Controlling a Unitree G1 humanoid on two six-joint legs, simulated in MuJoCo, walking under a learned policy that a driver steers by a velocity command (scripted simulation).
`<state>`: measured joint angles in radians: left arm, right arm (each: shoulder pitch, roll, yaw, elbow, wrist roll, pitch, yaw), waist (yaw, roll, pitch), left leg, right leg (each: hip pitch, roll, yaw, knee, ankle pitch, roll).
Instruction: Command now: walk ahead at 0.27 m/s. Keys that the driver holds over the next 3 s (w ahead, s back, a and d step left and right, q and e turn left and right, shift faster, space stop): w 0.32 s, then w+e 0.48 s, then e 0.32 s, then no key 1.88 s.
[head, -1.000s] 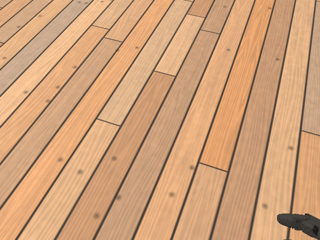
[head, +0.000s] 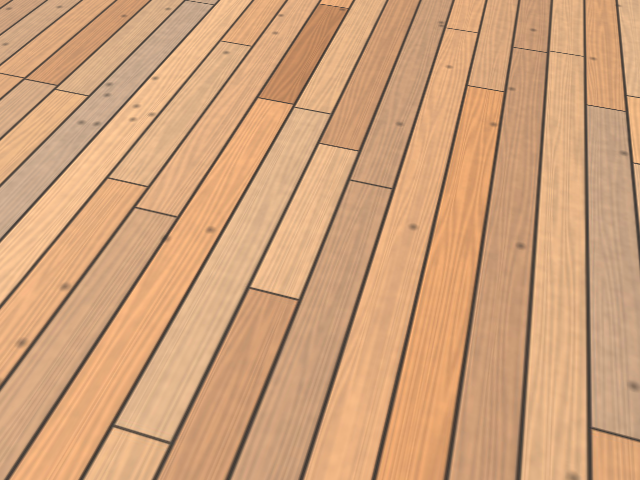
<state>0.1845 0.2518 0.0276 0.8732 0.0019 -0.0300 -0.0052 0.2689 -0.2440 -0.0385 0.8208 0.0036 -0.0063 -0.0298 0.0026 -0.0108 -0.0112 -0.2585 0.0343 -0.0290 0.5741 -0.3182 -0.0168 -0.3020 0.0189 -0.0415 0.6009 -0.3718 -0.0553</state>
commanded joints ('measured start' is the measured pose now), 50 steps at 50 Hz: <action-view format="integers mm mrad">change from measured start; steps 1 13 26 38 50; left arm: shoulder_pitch -32 199 298 42 201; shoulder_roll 71 123 87 77 298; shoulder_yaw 25 33 23 58 140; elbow -54 30 11 -97 -158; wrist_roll -18 -11 -39 -23 -9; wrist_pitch -49 -45 -59 2 10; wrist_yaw -13 3 12 4 -14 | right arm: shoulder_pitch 14 -219 158 -84 -2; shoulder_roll -183 -52 -238 -148 -163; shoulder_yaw -47 -18 -80 -63 -62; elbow -37 -147 -74 -9 -22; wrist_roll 17 16 -9 -19 -5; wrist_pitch -26 -93 -79 -117 -40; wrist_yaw -4 58 39 22 3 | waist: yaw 4 63 -125 8 109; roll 200 -79 274 56 -111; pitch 82 68 -336 71 -172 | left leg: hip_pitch -9 -541 613 110 -8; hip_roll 213 62 386 230 112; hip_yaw -323 31 -729 63 272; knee -304 324 -308 -491 444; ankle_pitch -332 82 -254 230 384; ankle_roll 185 28 282 200 -9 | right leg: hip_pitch -85 371 -377 -393 342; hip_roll -7 -245 -2 -168 -119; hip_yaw -7 248 174 150 157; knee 8 -412 663 345 -88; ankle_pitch -27 418 -198 344 754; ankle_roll -40 -154 39 51 -129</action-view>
